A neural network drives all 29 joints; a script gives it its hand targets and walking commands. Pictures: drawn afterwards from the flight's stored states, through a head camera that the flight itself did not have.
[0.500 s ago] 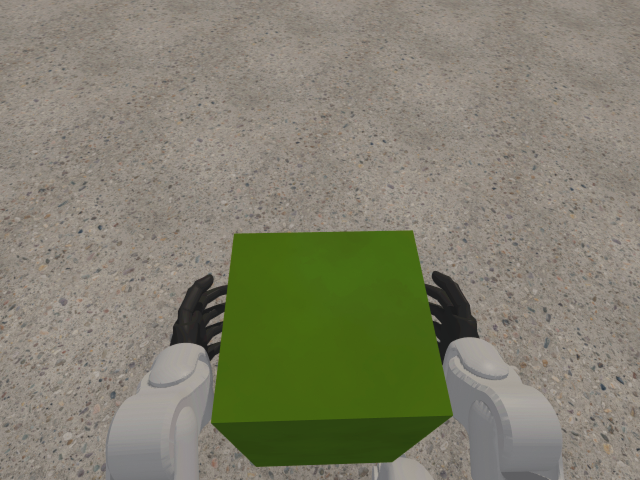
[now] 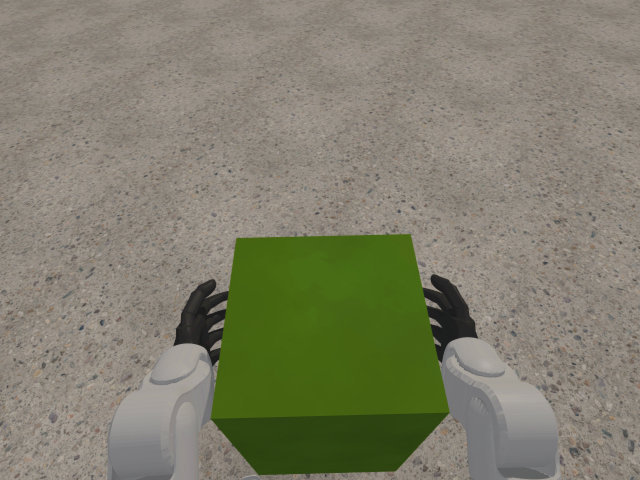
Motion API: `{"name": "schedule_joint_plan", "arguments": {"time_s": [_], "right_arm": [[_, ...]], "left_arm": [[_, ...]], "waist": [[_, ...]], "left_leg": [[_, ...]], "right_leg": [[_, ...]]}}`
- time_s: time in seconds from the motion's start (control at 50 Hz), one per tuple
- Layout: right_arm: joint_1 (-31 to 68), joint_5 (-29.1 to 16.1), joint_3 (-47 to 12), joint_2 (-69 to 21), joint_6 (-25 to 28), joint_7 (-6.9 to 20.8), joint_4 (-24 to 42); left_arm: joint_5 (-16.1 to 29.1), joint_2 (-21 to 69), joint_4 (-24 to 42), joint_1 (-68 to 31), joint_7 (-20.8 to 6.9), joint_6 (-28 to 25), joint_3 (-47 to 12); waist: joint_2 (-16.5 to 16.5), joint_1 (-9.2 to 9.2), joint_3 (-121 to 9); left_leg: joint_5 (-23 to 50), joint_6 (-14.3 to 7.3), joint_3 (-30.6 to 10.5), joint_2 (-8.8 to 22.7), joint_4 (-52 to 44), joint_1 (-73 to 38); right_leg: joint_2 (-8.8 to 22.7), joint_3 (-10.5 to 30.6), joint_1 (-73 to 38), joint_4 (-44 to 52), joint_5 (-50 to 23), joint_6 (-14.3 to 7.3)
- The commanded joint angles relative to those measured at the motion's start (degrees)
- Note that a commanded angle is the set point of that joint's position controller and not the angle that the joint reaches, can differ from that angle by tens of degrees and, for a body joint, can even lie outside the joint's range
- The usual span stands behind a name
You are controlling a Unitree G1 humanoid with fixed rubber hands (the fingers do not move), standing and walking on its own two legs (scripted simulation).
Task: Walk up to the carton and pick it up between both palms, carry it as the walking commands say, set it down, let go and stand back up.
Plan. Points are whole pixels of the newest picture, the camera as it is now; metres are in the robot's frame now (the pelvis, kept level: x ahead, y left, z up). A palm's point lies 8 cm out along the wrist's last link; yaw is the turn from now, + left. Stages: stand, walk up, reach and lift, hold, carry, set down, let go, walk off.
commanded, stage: carry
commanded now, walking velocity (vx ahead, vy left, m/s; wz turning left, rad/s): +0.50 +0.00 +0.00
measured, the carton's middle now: (325, 368) +0.26 +0.00 +0.02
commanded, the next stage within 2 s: none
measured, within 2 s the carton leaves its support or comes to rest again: neither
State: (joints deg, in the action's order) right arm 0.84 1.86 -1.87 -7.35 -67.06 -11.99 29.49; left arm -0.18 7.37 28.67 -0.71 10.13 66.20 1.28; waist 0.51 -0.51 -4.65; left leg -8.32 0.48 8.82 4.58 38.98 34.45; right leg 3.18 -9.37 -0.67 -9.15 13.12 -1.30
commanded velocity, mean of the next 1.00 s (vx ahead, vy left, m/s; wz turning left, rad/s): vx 0.50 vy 0.00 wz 0.00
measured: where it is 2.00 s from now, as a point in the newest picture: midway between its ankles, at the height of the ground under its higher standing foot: (342, 254)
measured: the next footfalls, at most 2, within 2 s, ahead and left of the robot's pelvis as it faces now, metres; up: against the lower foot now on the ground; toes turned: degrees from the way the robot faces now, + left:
left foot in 0.12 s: +0.26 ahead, +0.12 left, +0.00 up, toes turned +12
right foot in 0.58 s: +0.56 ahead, -0.14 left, +0.00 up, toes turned -10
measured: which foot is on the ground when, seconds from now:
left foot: up 0.00-0.10, down 0.12-0.58, up 0.60-1.00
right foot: down 0.00-0.14, up 0.16-0.56, down 0.58-1.00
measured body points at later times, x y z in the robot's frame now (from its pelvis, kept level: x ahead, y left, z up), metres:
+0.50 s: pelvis +0.32 +0.00 -0.01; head +0.35 +0.01 +0.44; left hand +0.59 +0.13 +0.07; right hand +0.58 -0.15 +0.08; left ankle +0.23 +0.11 -0.75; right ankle +0.46 -0.16 -0.72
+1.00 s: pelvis +0.66 -0.04 -0.01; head +0.65 -0.05 +0.44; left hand +0.92 +0.10 +0.08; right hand +0.91 -0.18 +0.08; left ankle +0.79 +0.08 -0.72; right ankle +0.52 -0.13 -0.75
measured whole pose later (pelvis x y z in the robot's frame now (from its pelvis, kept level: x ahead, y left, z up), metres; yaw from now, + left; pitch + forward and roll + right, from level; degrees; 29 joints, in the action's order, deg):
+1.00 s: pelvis +0.66 -0.04 -0.01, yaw +0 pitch +3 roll +2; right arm 1.4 1.8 -1.3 -7.3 -68.0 -12.3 30.1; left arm -0.3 7.3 28.1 -2.5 10.0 67.2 1.3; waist 1.0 -0.2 -5.0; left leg -9.8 -0.4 11.6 3.4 31.6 30.7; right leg 3.2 -9.8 -3.2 -12.5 18.7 -0.1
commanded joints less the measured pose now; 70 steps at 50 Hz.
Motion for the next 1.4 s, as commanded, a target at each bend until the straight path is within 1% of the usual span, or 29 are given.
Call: {"name": "schedule_joint_plan", "arguments": {"time_s": [0.0, 0.08, 0.1, 0.12, 0.14, 0.16, 0.2, 0.26, 0.46, 0.52, 0.56, 0.58, 0.6, 0.62, 0.66, 0.68, 0.8, 0.88, 0.94, 0.98, 1.02, 1.04, 1.06, 1.08, 1.12, 1.14, 1.18, 1.32, 1.38], "right_arm": [[20.07, -14.78, -30.61, -48.41, -0.11, 6.92, 4.41], [18.11, -14.68, -29.39, -45.63, -1.28, 7.26, 2.9], [16.56, -14.78, -28.75, -45.5, -1.31, 7.53, 1.86], [16.95, -14.96, -28.04, -44.39, -1.21, 7.75, 1.79], [16.02, -15.57, -28.36, -45.44, -0.84, 8.01, 2.34], [17.35, -15.51, -28.06, -47.64, -0.35, 7.98, 2.8], [21.91, -17.11, -29.17, -52.07, 1.29, 9.08, 4.37], [22.36, -18.54, -30.94, -54.88, 2.93, 10.38, 4.65], [16.64, -16.05, -29.91, -47.52, 1.54, 9.86, 5.91], [16.29, -15.27, -30.08, -46.18, 0.58, 8.98, 6.25], [17.05, -14.97, -30.14, -45.59, -0.07, 8.66, 5.68], [17.0, -14.82, -30.21, -45.04, -0.36, 8.54, 5.57], [18.9, -15.66, -31.83, -44.93, -0.39, 8.86, 8.11], [20.41, -16.69, -32.31, -47.26, 0.06, 8.97, 7.82], [21.91, -17.95, -33.51, -51.95, 0.93, 9.45, 6.17], [21.88, -17.89, -33.0, -52.96, 1.47, 9.77, 5.0], [19.41, -15.17, -31.2, -53.4, 2.41, 8.2, 3.25], [19.39, -14.57, -30.44, -50.95, 1.05, 7.21, 3.36], [20.48, -14.82, -30.34, -49.01, -0.2, 7.16, 4.02], [20.46, -14.82, -29.86, -47.38, -0.99, 7.29, 3.81], [17.79, -14.76, -29.03, -46.08, -1.49, 7.59, 1.89], [16.74, -14.84, -28.28, -45.55, -1.53, 7.86, 1.5], [17.37, -15.16, -27.63, -44.6, -1.44, 8.1, 1.21], [16.86, -15.83, -28.07, -46.58, -0.98, 8.2, 2.32], [21.1, -16.44, -28.4, -50.82, 0.27, 8.77, 3.55], [23.1, -17.62, -29.47, -53.1, 1.28, 9.45, 4.83], [23.49, -18.66, -30.77, -55.42, 2.41, 10.37, 5.04], [19.84, -17.9, -30.65, -51.08, 2.19, 10.96, 6.31], [17.5, -16.27, -29.8, -48.4, 1.24, 10.13, 5.8]], "left_arm": [[14.0, 44.32, 3.67, -18.58, -7.67, 1.04, -28.14], [12.7, 42.95, 3.39, -18.18, -6.68, 1.97, -28.26], [12.22, 42.38, 3.68, -19.33, -6.64, 2.23, -28.56], [12.38, 42.35, 4.38, -19.63, -6.81, 2.63, -29.08], [13.42, 44.73, 5.19, -18.9, -6.83, 2.48, -30.2], [13.89, 46.51, 4.15, -20.82, -7.15, 2.26, -30.32], [15.17, 51.53, 4.9, -23.06, -8.03, 0.81, -31.58], [14.73, 54.15, 4.83, -21.81, -8.63, -1.5, -31.85], [13.14, 48.36, 7.08, -19.24, -7.19, -0.43, -32.2], [13.05, 46.51, 6.69, -19.11, -7.14, 0.74, -31.48], [12.58, 45.91, 4.77, -17.02, -7.17, 1.34, -29.97], [12.42, 45.06, 4.62, -17.44, -7.18, 1.33, -29.16], [12.18, 45.0, 3.56, -17.45, -7.18, 0.87, -27.85], [13.48, 47.23, 3.02, -18.1, -7.39, 0.33, -28.26], [13.65, 51.06, 3.38, -19.17, -8.1, -0.72, -29.06], [13.57, 52.24, 2.59, -19.54, -8.38, -1.0, -29.01], [15.67, 50.27, 3.89, -20.79, -9.39, -1.35, -30.01], [15.16, 47.12, 3.51, -20.17, -8.77, -0.02, -28.86], [14.1, 45.51, 2.98, -19.95, -7.94, 0.97, -28.02], [13.21, 44.52, 2.44, -19.56, -7.32, 1.59, -27.78], [12.34, 43.83, 2.29, -19.28, -6.9, 2.12, -27.95], [11.96, 43.21, 2.95, -21.13, -6.92, 2.46, -28.29], [12.32, 43.75, 3.37, -20.57, -6.99, 2.87, -28.93], [13.12, 45.73, 3.54, -20.76, -7.06, 2.62, -29.55], [14.57, 50.42, 3.21, -23.18, -7.99, 1.74, -30.47], [15.02, 52.78, 3.83, -24.03, -8.41, 0.68, -31.09], [14.94, 54.75, 4.23, -23.55, -8.86, -0.95, -31.53], [12.78, 52.0, 5.67, -20.01, -7.64, -1.55, -31.45], [12.67, 49.19, 5.69, -20.01, -7.35, -0.32, -31.36]], "waist": [[10.78, -0.46, -1.88], [5.71, 0.79, -8.41], [2.08, 2.3, -12.58], [-11.18, 2.7, -15.58], [-18.36, 2.03, -16.73], [-11.99, 2.48, -15.77], [-2.58, 2.26, -12.18], [-5.2, 1.5, -11.01], [-9.55, 2.33, -4.31], [-9.43, 2.02, -6.84], [-7.16, -0.01, -12.18], [3.1, -1.02, -17.31], [19.66, -0.86, -19.53], [17.32, -0.71, -18.38], [4.85, -0.58, -16.99], [3.22, -0.73, -15.64], [7.69, -0.53, -10.22], [9.46, -0.26, -5.52], [10.45, -0.46, -2.58], [9.55, -0.51, -2.82], [3.84, 1.07, -9.46], [-2.48, 2.69, -12.72], [-16.35, 2.12, -14.18], [-17.3, 2.26, -15.36], [-4.68, 2.49, -12.11], [-2.23, 2.15, -11.8], [-4.48, 1.63, -11.21], [-8.61, 2.01, -6.53], [-9.65, 2.28, -5.3]], "left_leg": [[0.17, -0.91, 5.17, -3.17, -6.43, -6.68], [-2.25, -2.45, 8.77, -5.5, -16.75, -24.47], [-7.47, -4.54, 0.17, -0.4, -15.83, -38.73], [-21.62, -10.74, -26.73, 17.18, -23.46, -46.44], [-15.96, -16.19, -42.53, 24.79, -29.6, -49.18], [-10.18, -16.85, -36.22, 22.95, -28.55, -44.44], [-5.52, -13.2, -24.09, 19.49, -28.96, -35.93], [0.33, -8.57, -12.16, 14.37, -29.6, -32.55], [12.88, -6.86, 0.46, 8.61, -29.68, -38.7], [21.22, -5.17, 2.64, 7.96, -21.59, -38.74], [22.99, -2.01, 5.69, 4.3, -5.83, -32.41], [12.62, 0.43, 4.96, 2.54, 9.89, -17.46], [-19.45, 1.51, 2.99, -4.48, 26.37, 0.0], [-23.65, -0.63, -5.67, -3.45, 32.36, 7.39], [-14.29, -0.57, -9.53, 0.82, 30.87, 4.41], [-11.68, 0.06, -9.57, 2.05, 28.09, 3.31], [-4.74, 0.78, -3.3, 0.98, 10.48, 2.88], [1.28, 0.07, 1.86, -1.64, -0.76, -4.06], [-0.67, -0.95, 4.89, -3.08, -6.87, -7.58], [-2.77, -1.77, 6.29, -3.8, -11.04, -10.98], [-3.2, -2.72, 6.81, -4.06, -16.25, -28.7], [-15.05, -6.12, -8.96, 6.03, -18.44, -40.97], [-22.69, -12.56, -36.06, 22.1, -27.85, -48.17], [-15.41, -16.12, -41.76, 24.39, -29.62, -48.67], [-6.0, -14.56, -28.35, 21.08, -28.79, -39.32], [-4.62, -11.92, -22.73, 18.81, -28.99, -36.95], [0.41, -8.43, -13.53, 14.88, -29.23, -35.01], [7.2, -7.77, -2.36, 9.7, -31.59, -37.94], [23.1, -6.04, 1.78, 8.39, -28.07, -38.95]], "right_leg": [[9.25, 0.16, 2.65, -0.07, -17.9, -3.99], [7.6, -3.31, 1.98, -20.22, -26.8, -1.86], [7.07, -1.7, 13.24, -32.09, -21.78, -0.52], [2.57, -0.67, 28.88, -51.89, -4.89, 1.85], [-1.84, 5.55, 41.35, -65.8, 15.12, 1.53], [2.19, 10.49, 41.96, -69.47, 12.36, 1.02], [5.54, 12.2, 40.0, -65.42, 6.09, 1.52], [5.51, 8.27, 35.53, -52.61, 0.84, 2.18], [1.4, 0.45, 32.53, -21.58, -12.6, 2.65], [-0.69, -1.77, 22.76, -15.98, -12.61, 2.59], [-3.27, -3.9, 5.11, -11.01, -7.98, 1.88], [7.31, 10.46, -10.38, -11.13, -1.91, -2.52], [19.38, 33.71, -18.93, -2.89, -0.19, -9.69], [20.92, 35.72, -18.47, -1.8, -7.59, -11.31], [17.89, 23.54, -12.2, -3.02, -18.15, -9.47], [16.45, 19.98, -10.02, -2.65, -17.52, -8.22], [14.91, 9.51, -5.26, 2.33, -18.51, -7.44], [10.16, 1.74, 0.91, 1.37, -17.93, -4.91], [9.4, 0.52, 2.34, -0.69, -16.8, -4.44], [9.73, 0.18, 1.01, -5.59, -19.61, -3.86], [6.94, -3.06, 4.94, -22.09, -22.45, -1.67], [6.25, -1.04, 18.25, -37.72, -14.96, -0.34], [-0.84, -0.18, 35.83, -55.25, 10.08, 1.53], [-0.27, 7.7, 43.56, -65.21, 14.97, 0.75], [4.34, 12.09, 41.63, -65.92, 8.1, 0.94], [5.55, 11.84, 40.11, -61.73, 5.74, 1.31], [5.28, 8.72, 36.66, -53.09, 1.43, 1.8], [2.09, 2.63, 35.12, -28.89, -9.59, 2.58], [-0.24, -0.37, 30.66, -20.33, -14.1, 2.62]]}}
